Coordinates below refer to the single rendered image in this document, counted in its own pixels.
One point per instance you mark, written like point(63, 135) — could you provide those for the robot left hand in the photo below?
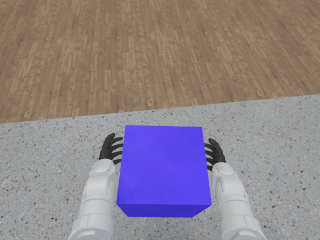
point(107, 148)

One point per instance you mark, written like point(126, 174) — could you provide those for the robot right hand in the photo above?
point(217, 153)

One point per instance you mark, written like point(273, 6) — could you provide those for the carton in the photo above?
point(163, 172)

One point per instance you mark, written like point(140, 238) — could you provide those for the left robot forearm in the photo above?
point(94, 220)

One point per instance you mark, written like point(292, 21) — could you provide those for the right robot forearm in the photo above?
point(237, 219)

